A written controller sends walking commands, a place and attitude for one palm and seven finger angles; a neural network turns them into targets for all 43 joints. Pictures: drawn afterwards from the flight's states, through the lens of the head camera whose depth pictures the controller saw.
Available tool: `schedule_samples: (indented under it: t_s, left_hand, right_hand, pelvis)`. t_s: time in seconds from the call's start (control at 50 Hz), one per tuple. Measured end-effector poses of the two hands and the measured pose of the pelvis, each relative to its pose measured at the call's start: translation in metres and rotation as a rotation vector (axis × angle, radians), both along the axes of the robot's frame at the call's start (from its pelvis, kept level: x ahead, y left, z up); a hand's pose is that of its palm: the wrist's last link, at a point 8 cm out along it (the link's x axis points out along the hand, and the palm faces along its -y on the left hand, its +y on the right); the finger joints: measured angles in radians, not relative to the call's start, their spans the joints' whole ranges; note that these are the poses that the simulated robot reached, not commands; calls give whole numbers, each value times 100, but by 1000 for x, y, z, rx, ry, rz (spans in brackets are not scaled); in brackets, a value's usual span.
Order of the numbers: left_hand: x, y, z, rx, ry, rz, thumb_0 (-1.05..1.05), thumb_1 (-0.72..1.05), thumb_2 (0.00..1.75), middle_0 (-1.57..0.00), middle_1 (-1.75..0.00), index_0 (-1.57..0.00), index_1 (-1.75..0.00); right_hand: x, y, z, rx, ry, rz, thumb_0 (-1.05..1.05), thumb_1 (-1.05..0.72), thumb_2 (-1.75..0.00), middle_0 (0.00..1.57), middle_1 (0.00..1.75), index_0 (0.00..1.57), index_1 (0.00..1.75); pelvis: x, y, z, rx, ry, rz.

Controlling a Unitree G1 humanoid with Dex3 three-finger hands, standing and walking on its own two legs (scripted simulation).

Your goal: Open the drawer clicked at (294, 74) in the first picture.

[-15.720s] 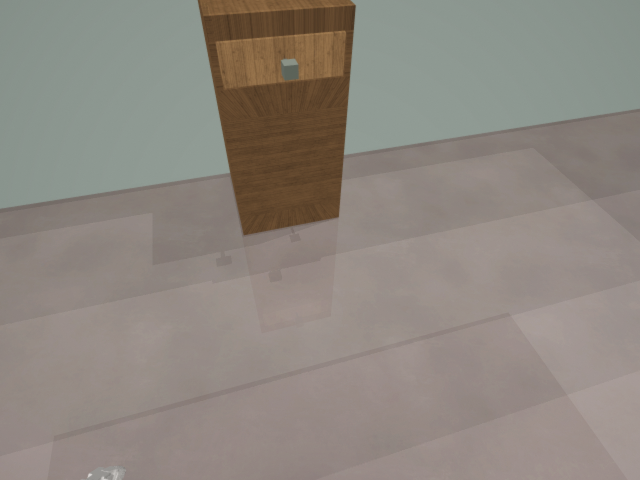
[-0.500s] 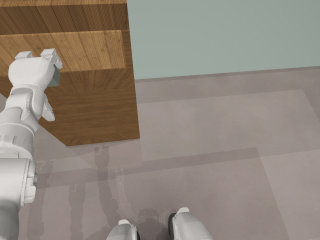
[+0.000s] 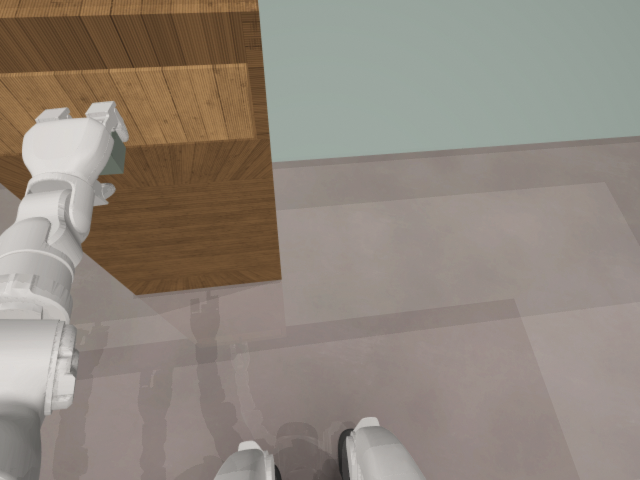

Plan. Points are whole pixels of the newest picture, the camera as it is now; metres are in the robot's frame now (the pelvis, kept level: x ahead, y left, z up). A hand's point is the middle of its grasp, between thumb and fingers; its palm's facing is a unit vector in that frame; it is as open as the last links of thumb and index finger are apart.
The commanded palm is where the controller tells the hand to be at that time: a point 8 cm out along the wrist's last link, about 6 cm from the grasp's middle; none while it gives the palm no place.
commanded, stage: close the thumb around the handle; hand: left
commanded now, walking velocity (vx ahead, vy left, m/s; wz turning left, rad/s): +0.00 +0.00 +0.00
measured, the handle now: (102, 138) +0.56 +0.25 +0.02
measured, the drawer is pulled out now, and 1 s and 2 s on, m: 0.00 0.02 0.13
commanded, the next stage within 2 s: pull the drawer open in 0.26 s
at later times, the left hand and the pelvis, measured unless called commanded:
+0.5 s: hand (96, 182) +0.50 +0.26 +0.01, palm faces -0.07 -0.05 -1.00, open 8.2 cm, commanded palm +0.47 +0.25 +0.06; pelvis +0.00 +0.00 +0.00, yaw +0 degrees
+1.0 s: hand (95, 192) +0.48 +0.26 +0.01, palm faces -0.04 -0.04 -1.00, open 8.3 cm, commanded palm +0.47 +0.25 +0.06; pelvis +0.03 +0.00 +0.01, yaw +0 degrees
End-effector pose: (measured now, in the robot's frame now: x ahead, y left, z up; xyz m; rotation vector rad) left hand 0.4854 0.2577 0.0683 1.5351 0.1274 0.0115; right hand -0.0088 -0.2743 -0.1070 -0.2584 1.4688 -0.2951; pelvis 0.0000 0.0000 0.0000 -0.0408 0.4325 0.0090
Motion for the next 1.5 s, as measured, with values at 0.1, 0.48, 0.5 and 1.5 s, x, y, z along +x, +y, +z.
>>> schedule_samples:
  t_s: [0.1, 0.48, 0.5, 1.5]
  left_hand:
    - [-2, 0, -2, -11, 0, -3, 1, 41, 69, -39, -131, -27, -126]
    - [-5, -1, -6, -8, -5, 10, 2, 47, 71, -41, -135, -17, -131]
    - [-5, -1, -6, -10, -3, 11, 2, 47, 71, -41, -135, -16, -131]
    - [-64, -5, -8, -21, -22, 26, 4, 49, 73, -41, -135, -13, -126]
  right_hand:
    - [-3, 2, -1, 4, 13, -3, 0, -91, -89, 20, 30, 20, 29]
    - [-2, 0, -1, 10, 9, -9, 0, -91, -89, 20, 30, 20, 29]
    - [-2, 0, 0, 11, 8, -11, 0, -91, -89, 20, 30, 20, 29]
    - [48, 2, 8, 60, -83, -36, 0, -91, -89, 20, 30, 20, 29]
  pelvis:
    - [1, 0, 0, 0, 0, -1]
    - [1, -1, 0, -2, -1, -2]
    - [2, -1, 1, -1, -2, -5]
    - [30, -2, 21, 15, -59, -47]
